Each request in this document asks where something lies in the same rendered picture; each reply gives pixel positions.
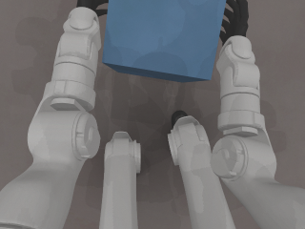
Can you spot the right robot forearm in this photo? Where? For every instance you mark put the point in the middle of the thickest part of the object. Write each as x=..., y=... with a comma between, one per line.
x=240, y=91

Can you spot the robot left thigh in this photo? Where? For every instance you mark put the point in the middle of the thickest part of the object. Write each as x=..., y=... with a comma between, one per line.
x=119, y=207

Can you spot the robot left upper arm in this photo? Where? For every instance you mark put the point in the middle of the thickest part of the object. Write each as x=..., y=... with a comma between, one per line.
x=60, y=142

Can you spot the right robot hand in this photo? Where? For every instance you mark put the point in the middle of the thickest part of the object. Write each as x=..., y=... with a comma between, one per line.
x=238, y=19

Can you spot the robot right thigh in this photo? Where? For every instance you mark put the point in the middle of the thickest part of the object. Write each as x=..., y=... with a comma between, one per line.
x=208, y=207

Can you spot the left robot forearm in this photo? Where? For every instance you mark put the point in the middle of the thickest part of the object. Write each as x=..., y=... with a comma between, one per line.
x=75, y=65

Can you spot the robot right upper arm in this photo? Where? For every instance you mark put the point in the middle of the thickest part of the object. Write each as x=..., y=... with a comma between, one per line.
x=247, y=167

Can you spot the robot thigh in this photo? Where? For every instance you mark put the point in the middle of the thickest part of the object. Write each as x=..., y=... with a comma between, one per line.
x=208, y=207
x=119, y=207

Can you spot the carton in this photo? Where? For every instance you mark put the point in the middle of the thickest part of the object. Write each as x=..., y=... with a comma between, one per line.
x=173, y=40

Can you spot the left robot hand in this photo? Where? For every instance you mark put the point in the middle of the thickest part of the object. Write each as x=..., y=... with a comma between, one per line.
x=93, y=4

